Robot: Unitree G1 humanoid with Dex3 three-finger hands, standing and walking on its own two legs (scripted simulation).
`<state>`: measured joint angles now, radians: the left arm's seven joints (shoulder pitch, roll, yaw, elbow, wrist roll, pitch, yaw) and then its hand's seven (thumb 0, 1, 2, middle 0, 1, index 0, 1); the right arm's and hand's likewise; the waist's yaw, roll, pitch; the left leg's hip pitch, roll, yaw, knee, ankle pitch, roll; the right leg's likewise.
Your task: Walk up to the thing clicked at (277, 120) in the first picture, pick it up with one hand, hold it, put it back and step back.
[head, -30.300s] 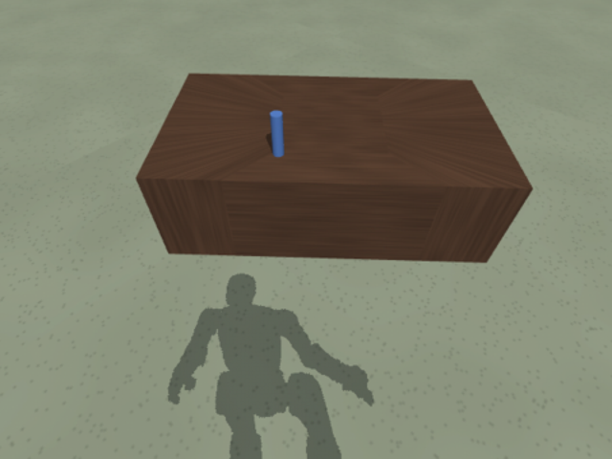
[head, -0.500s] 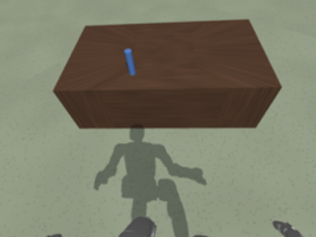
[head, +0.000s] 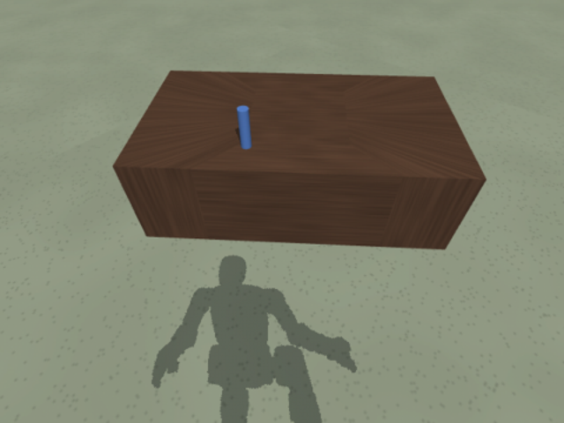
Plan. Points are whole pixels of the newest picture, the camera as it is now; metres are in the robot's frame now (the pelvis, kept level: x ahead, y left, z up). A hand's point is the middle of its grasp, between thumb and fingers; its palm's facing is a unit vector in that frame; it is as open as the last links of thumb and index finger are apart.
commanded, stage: step back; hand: left
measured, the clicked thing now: (244, 128) +1.14 +0.20 -0.26
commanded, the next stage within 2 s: stand in 0.62 s
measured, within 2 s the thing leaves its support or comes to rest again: neither
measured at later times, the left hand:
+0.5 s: hand out of the picture +0.14 +0.29 -0.14, palm faces -0.01 -0.93 -0.37, open 7.4 cm
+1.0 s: hand out of the picture +0.13 +0.26 -0.13, palm faces -0.05 -0.94 -0.32, open 7.4 cm
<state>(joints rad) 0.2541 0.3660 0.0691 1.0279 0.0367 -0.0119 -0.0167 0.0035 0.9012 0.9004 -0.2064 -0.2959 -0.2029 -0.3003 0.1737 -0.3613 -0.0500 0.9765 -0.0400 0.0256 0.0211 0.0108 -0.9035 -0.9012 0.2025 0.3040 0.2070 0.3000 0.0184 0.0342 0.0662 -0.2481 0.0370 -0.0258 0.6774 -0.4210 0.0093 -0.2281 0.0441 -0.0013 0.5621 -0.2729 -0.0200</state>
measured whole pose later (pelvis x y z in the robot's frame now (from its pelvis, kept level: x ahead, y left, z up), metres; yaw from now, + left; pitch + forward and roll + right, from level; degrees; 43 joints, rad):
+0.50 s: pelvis +0.04 +0.03 +0.01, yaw -1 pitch -2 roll +0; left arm 0.10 0.38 0.03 1.04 0.01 -0.03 0.00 0.00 0.90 0.90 -0.21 -0.30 -0.20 -0.30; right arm 0.09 -0.33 -0.04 1.04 -0.02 -0.01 0.01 0.01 -0.90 -0.90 0.20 0.30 0.21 0.30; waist 0.01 0.00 0.07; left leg -0.19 0.01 0.03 0.54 -0.31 0.01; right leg -0.18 -0.01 0.03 0.53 -0.31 0.02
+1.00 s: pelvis +0.03 +0.02 +0.02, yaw -1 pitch -3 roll +0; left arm 0.07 0.34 0.00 1.12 0.01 -0.02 0.00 0.00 0.90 0.90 -0.21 -0.30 -0.20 -0.30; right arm 0.05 -0.34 -0.02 1.13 -0.01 -0.01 0.01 0.01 -0.91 -0.90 0.20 0.30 0.20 0.30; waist -0.01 -0.01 0.08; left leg -0.08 0.02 0.03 0.31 -0.18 -0.01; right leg -0.08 0.00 0.03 0.32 -0.19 0.01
